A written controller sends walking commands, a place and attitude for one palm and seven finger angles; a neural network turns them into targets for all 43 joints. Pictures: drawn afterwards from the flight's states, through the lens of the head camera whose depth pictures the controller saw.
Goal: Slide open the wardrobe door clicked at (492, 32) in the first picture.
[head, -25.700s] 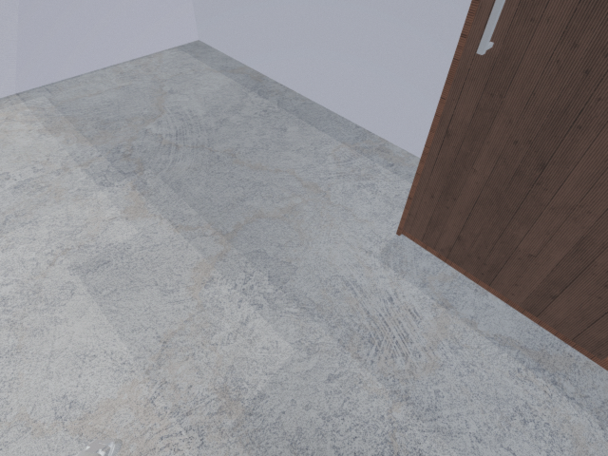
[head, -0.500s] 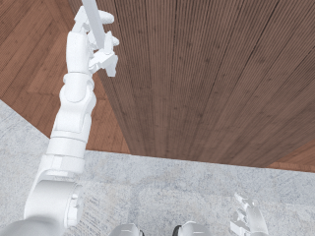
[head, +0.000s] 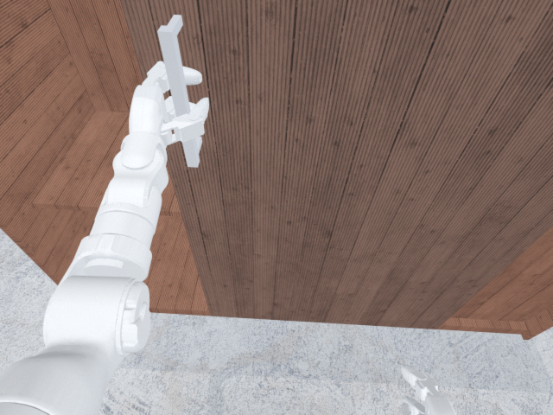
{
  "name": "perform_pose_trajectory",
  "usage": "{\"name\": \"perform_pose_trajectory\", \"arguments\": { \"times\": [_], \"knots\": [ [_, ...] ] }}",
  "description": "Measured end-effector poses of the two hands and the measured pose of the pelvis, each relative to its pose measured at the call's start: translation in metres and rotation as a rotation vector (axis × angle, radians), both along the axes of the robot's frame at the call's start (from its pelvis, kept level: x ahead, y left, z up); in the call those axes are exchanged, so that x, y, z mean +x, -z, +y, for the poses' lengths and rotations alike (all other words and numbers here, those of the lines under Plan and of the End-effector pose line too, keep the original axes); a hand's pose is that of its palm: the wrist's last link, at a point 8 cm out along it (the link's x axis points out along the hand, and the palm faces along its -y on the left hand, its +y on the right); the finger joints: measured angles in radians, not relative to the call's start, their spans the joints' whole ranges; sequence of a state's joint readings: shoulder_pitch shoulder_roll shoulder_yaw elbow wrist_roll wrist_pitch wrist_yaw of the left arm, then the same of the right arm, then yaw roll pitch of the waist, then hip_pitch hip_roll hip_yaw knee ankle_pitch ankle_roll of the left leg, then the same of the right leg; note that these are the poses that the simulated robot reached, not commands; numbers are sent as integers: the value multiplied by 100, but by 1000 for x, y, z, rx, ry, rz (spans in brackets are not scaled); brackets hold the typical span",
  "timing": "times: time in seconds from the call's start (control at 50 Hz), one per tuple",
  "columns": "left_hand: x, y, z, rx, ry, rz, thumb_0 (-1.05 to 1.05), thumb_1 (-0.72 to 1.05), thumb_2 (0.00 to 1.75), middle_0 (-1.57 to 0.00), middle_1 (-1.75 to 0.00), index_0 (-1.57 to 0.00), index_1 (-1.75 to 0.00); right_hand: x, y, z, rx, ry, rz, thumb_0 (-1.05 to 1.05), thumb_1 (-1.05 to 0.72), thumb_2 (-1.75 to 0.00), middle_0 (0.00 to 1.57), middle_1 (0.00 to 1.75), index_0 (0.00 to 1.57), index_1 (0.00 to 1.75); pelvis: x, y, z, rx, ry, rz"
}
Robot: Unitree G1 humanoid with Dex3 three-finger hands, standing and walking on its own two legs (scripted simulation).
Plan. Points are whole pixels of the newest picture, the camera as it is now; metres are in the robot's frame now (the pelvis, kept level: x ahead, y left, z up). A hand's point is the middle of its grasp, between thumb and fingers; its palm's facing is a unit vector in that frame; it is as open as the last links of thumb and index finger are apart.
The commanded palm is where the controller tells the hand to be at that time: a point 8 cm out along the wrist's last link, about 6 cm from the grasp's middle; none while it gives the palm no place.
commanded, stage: loosen the grip on the handle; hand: left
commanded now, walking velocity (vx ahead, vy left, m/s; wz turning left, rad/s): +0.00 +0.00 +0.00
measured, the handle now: (185, 99) +0.51 +0.15 +0.19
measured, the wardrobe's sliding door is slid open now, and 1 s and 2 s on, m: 0.45 0.45 0.45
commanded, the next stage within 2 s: slip the hand off the handle in 0.44 s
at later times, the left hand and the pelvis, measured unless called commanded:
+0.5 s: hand (198, 119) +0.46 +0.12 +0.19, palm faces +0.08 -0.99 -0.09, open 14.5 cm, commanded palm +0.43 +0.18 +0.19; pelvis -0.03 +0.00 +0.00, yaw -4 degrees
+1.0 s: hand (142, 120) +0.46 +0.20 +0.19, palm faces +0.17 -0.98 -0.11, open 14.6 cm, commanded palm +0.44 +0.24 +0.19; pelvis +0.00 +0.01 +0.00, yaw -3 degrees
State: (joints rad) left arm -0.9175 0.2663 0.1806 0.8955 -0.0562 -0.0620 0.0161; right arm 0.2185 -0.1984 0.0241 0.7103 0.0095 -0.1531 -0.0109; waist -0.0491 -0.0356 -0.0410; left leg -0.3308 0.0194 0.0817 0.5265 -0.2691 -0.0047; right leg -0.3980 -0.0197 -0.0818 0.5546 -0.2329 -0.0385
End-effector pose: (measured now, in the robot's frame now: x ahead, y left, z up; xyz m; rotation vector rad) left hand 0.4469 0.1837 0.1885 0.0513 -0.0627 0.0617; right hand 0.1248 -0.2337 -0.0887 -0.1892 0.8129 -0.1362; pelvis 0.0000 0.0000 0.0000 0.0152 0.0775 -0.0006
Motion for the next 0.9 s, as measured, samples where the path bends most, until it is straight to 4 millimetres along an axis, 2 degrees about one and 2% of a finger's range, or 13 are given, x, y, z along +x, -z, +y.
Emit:
{"name": "perform_pose_trajectory", "arguments": {
  "times": [0.08,0.18,0.26,0.32,0.38,0.48,0.6,0.76,0.82,0.9],
  "knots": [
    [-14,-10,-7,35,-15,-97,-3,34,64,-45,-140,-39,-140,-43,12,-13,3,30,43,1,-90,-89,20,30,20,30,-10,4,3,-2,9,-5],
    [-16,-7,-10,46,-52,-139,-1,-7,44,-44,-139,-28,-137,-110,24,-27,-5,87,188,1,-90,-89,20,30,20,30,-28,9,-2,6,12,6],
    [-15,-4,-10,82,-50,-163,-1,-31,33,-41,-135,-25,-134,-158,26,-35,-27,132,285,1,-90,-89,20,30,20,30,-36,11,-5,6,18,24],
    [-13,-6,-7,115,-37,-159,-1,-41,27,-39,-132,-25,-130,-180,24,-40,-39,181,319,1,-90,-89,20,30,20,30,-38,10,-5,7,36,28],
    [-11,-7,-7,100,-21,-133,-1,-48,24,-35,-127,-26,-126,-189,21,-41,-47,219,320,1,-90,-89,20,30,20,30,-35,7,-5,3,47,21],
    [-8,-6,-8,53,-4,-121,-1,-53,22,-33,-124,-26,-120,-177,17,-40,-56,222,281,1,-90,-89,20,30,20,30,-29,4,-3,-4,63,10],
    [-8,-2,-5,60,2,-160,-1,-55,21,-34,-123,-25,-117,-130,14,-34,-52,166,200,1,-90,-89,20,30,20,30,-21,3,1,-7,59,10],
    [0,-5,4,62,30,-156,-2,-55,20,-46,-126,-27,-116,-64,5,-23,-50,109,94,1,-90,-89,20,30,20,30,-7,1,5,-10,56,18],
    [0,-5,9,47,29,-147,-2,-55,20,-47,-125,-28,-117,-47,1,-19,-45,102,66,1,-90,-89,20,30,20,30,-2,0,7,-11,58,15],
    [-3,-3,30,24,-26,-131,-2,-55,20,-43,-122,-29,-117,-35,-2,-14,-38,102,46,1,-90,-89,20,30,20,30,2,-1,7,-12,64,8]
  ]
}}
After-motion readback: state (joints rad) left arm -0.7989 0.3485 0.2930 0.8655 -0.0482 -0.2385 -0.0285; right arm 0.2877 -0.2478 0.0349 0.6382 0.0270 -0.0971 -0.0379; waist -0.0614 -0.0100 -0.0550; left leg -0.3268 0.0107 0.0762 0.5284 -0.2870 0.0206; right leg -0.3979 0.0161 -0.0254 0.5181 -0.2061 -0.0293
